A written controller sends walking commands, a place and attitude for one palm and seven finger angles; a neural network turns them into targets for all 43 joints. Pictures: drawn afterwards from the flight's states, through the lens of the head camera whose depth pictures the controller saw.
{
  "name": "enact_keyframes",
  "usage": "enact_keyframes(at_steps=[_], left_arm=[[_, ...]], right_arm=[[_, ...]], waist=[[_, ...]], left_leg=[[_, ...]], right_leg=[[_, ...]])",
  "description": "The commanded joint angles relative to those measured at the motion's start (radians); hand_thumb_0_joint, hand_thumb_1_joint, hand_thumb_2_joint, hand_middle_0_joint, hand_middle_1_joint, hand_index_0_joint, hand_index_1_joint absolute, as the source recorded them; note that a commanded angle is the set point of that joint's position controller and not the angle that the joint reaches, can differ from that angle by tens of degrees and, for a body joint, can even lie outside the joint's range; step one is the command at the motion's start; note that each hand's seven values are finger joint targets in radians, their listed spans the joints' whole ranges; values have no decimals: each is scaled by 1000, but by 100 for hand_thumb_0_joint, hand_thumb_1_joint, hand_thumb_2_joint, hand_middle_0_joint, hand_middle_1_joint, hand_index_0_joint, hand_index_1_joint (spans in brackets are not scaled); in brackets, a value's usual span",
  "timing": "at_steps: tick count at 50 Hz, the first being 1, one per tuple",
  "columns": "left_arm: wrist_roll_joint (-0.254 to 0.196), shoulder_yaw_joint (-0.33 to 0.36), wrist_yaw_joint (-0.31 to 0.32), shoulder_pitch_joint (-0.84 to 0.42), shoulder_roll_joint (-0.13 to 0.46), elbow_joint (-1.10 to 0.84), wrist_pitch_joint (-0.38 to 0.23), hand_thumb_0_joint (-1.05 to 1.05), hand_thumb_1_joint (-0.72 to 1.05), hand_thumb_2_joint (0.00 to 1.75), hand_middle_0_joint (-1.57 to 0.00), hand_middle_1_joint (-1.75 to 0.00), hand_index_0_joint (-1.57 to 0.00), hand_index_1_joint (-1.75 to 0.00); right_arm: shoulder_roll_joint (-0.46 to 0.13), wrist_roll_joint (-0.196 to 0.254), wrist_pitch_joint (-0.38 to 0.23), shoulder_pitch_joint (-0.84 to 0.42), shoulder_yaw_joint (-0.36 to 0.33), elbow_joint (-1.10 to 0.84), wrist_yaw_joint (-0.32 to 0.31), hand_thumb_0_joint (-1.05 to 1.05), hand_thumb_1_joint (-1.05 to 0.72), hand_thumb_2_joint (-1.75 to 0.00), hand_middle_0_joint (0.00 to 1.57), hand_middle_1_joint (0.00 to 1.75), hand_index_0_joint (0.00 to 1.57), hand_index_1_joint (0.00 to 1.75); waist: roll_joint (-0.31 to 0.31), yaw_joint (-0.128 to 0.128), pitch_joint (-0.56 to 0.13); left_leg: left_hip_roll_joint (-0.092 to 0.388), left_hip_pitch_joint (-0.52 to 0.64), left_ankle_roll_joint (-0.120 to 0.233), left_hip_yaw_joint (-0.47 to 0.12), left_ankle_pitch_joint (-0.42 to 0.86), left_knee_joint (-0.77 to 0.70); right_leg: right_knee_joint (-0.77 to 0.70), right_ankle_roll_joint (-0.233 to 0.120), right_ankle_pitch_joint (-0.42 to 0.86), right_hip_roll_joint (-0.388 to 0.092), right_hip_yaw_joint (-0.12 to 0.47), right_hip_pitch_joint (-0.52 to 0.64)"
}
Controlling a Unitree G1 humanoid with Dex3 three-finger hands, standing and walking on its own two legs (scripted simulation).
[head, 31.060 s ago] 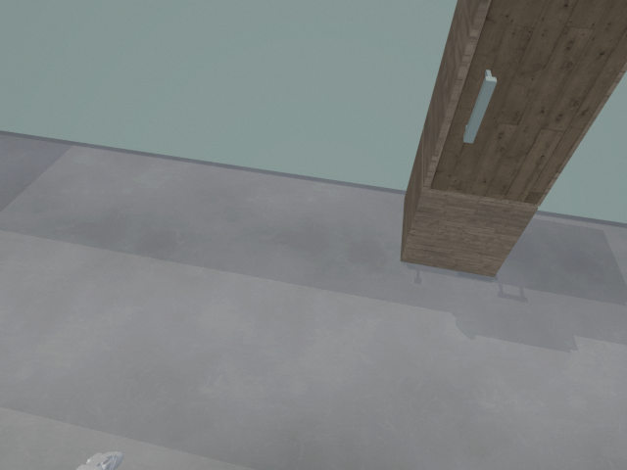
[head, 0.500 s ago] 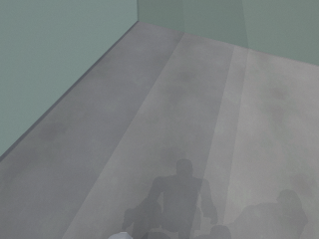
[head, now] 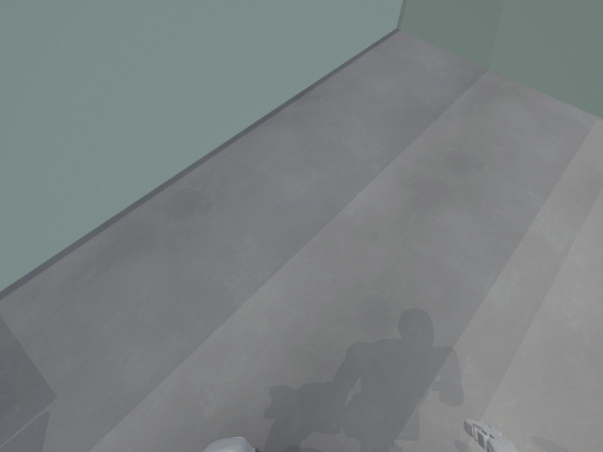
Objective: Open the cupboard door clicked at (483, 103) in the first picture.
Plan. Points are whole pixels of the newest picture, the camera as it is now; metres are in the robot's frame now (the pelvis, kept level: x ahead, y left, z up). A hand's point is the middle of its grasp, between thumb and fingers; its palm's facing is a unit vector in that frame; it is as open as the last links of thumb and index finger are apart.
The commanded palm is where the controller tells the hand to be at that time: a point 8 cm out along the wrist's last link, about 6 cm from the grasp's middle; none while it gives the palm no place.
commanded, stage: turn to face it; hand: left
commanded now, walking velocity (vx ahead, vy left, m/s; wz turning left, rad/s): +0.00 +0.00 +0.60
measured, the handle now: out of the picture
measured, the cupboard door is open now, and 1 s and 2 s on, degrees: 50 50 50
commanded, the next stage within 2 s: none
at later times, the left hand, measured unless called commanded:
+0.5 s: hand out of the picture +0.03 +0.17 -0.16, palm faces +0.33 -0.91 -0.24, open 7.4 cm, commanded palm none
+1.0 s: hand out of the picture -0.02 +0.13 -0.15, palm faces +0.62 -0.74 -0.26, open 7.4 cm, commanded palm none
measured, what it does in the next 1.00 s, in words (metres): steps on the spot, turning left: left foot, then right foot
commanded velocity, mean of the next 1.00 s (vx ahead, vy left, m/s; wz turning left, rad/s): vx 0.00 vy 0.00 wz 0.60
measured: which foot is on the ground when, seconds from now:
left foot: up 0.00-0.00, down 0.02-0.28, up 0.30-0.52, down 0.54-0.80, up 0.82-1.00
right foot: down 0.00-0.00, up 0.02-0.26, down 0.28-0.52, up 0.54-0.78, down 0.80-1.00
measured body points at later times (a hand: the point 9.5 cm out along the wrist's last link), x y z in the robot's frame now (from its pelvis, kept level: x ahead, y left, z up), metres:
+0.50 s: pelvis +0.03 -0.05 +0.00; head +0.07 -0.02 +0.45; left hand +0.02 +0.22 -0.14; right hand +0.21 -0.26 -0.13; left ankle -0.01 +0.07 -0.71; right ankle +0.06 -0.18 -0.73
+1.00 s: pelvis +0.05 -0.08 +0.01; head +0.09 -0.05 +0.45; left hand -0.05 +0.16 -0.13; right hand +0.29 -0.23 -0.13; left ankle -0.03 +0.01 -0.68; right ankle +0.12 -0.18 -0.73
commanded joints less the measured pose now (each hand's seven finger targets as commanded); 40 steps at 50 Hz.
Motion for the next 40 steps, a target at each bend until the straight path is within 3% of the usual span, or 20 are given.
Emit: enact_keyframes(at_steps=[1, 2, 5, 11, 12, 13, 14, 15, 17, 21, 24, 25, 26, 27, 28, 30, 32, 37, 38, 40], left_arm=[[-10, 27, 11, -80, 129, -156, 7, 0, 90, 90, -20, -30, -20, -30], [-9, 23, 16, -130, 122, -181, 15, 0, 90, 90, -20, -30, -20, -30], [-11, 34, 4, -97, 118, -120, 33, 0, 90, 90, -20, -30, -20, -30], [-11, 39, -8, 28, 112, -90, 26, 0, 90, 90, -20, -30, -20, -30], [-5, 48, -4, 69, 148, -85, 18, 0, 90, 90, -20, -30, -20, -30], [9, 66, 6, 88, 229, -90, 7, 0, 90, 90, -20, -30, -20, -30], [10, 66, 10, 58, 285, -109, 10, 0, 90, 90, -20, -30, -20, -30], [7, 61, 11, 24, 266, -127, 6, 0, 90, 90, -20, -30, -20, -30], [6, 46, 18, -72, 186, -142, 10, 0, 90, 90, -20, -30, -20, -30], [8, 51, 16, 9, 201, -105, -4, 0, 90, 90, -20, -30, -20, -30], [-5, 59, 9, 17, 220, -87, 0, 0, 90, 90, -20, -30, -20, -30], [-13, 56, 4, -3, 204, -101, 5, 0, 90, 90, -20, -30, -20, -30], [-19, 46, -3, -9, 138, -138, 12, 0, 90, 90, -20, -30, -20, -30], [-10, 23, 2, -102, 121, -179, 21, 0, 90, 90, -20, -30, -20, -30], [-7, 28, 5, -145, 127, -192, 25, 0, 90, 90, -20, -30, -20, -30], [-10, 34, 6, -144, 119, -152, 28, 0, 90, 90, -20, -30, -20, -30], [-12, 32, -4, -106, 106, -128, 33, 0, 90, 90, -20, -30, -20, -30], [-15, 37, -5, -1, 104, -96, 25, 0, 90, 90, -20, -30, -20, -30], [-13, 46, 0, 44, 126, -87, 20, 0, 90, 90, -20, -30, -20, -30], [9, 68, 13, 57, 269, -102, 10, 0, 90, 90, -20, -30, -20, -30]], right_arm=[[-278, -11, -26, 282, -56, -8, -20, 0, -90, -90, 20, 30, 20, 30], [-273, -11, -31, 245, -58, -32, -33, 0, -90, -90, 20, 30, 20, 30], [-204, -15, -32, 95, -37, -56, -48, 0, -90, -90, 20, 30, 20, 30], [-211, -13, -11, -6, -52, -82, -38, 0, -90, -90, 20, 30, 20, 30], [-186, -6, -6, -27, -51, -92, -34, 0, -90, -90, 20, 30, 20, 30], [-111, 1, -4, -13, -44, -112, -25, 0, -90, -90, 20, 30, 20, 30], [-92, 0, -7, -24, -38, -130, -16, 0, -90, -90, 20, 30, 20, 30], [-99, -4, -4, 4, -39, -127, -10, 0, -90, -90, 20, 30, 20, 30], [-80, -4, 7, 14, -42, -92, -7, 0, -90, -90, 20, 30, 20, 30], [-29, 5, -10, -21, -11, -86, 1, 0, -90, -90, 20, 30, 20, 30], [-46, 3, -20, 56, -12, -65, -1, 0, -90, -90, 20, 30, 20, 30], [-95, 0, -24, 114, -24, -54, -2, 0, -90, -90, 20, 30, 20, 30], [-207, -11, -33, 178, -52, -51, -8, 0, -90, -90, 20, 30, 20, 30], [-259, -12, -24, 246, -62, -38, -16, 0, -90, -90, 20, 30, 20, 30], [-264, -18, -29, 251, -63, -31, -28, 0, -90, -90, 20, 30, 20, 30], [-214, -17, -34, 154, -51, -45, -43, 0, -90, -90, 20, 30, 20, 30], [-193, -17, -34, 95, -44, -59, -46, 0, -90, -90, 20, 30, 20, 30], [-198, -14, -15, 28, -53, -70, -41, 0, -90, -90, 20, 30, 20, 30], [-177, -8, -10, 9, -52, -80, -38, 0, -90, -90, 20, 30, 20, 30], [-80, 1, -6, -2, -40, -121, -21, 0, -90, -90, 20, 30, 20, 30]], waist=[[285, -120, -296], [204, -107, -226], [281, -33, -177], [225, 32, -165], [133, 57, -143], [-125, 68, -136], [-275, 75, -135], [-198, 44, -136], [-223, -4, -97], [-159, 39, -156], [-83, 2, -196], [12, -34, -220], [305, -65, -247], [327, -101, -207], [214, -105, -197], [315, -58, -158], [285, -24, -166], [216, 22, -163], [170, 47, -156], [-274, 72, -112]], left_leg=[[449, 432, 308, -507, 821, -149], [438, 357, 310, -524, 724, -156], [276, 201, 211, -387, 551, -178], [165, -57, 129, -373, 107, -156], [101, -137, 82, -333, -8, -79], [-23, -289, 11, -204, -216, 136], [-50, -256, -8, -137, -377, 404], [-12, -217, 5, -162, -342, 549], [34, -221, -13, -141, -273, 604], [13, -129, -32, -40, -266, 221], [-16, 63, -13, -12, -30, -82], [36, 211, 16, -77, 139, -161], [306, 366, 151, -443, 484, -197], [425, 328, 266, -556, 605, -225], [412, 270, 287, -573, 500, -218], [294, 187, 225, -468, 468, -211], [230, 167, 187, -390, 445, -196], [168, -9, 138, -397, 194, -169], [124, -99, 102, -378, 69, -113], [-69, -273, -10, -147, -355, 355]], right_leg=[[563, 66, -291, 47, 144, -361], [585, 75, -250, 34, 177, -422], [481, 71, -128, 47, 195, -315], [3, 46, 49, 138, 115, 35], [-157, 35, 95, 103, 152, 110], [-349, -44, 2, -138, 435, 171], [-438, -154, 14, -336, 591, 56], [-404, -191, -4, -321, 546, -35], [-339, -152, 206, -224, 357, -40], [-186, -137, 699, -198, 201, 150], [-45, -63, 660, -178, 119, 112], [60, -10, 536, -152, 72, -10], [283, 75, 40, -17, 19, -279], [440, 78, -271, 30, 109, -378], [504, 70, -244, 37, 164, -395], [507, 66, -138, 38, 201, -364], [400, 64, -95, 62, 183, -289], [12, 40, 40, 141, 129, 7], [-145, 31, 106, 116, 151, 113], [-455, -149, -14, -323, 599, 86]])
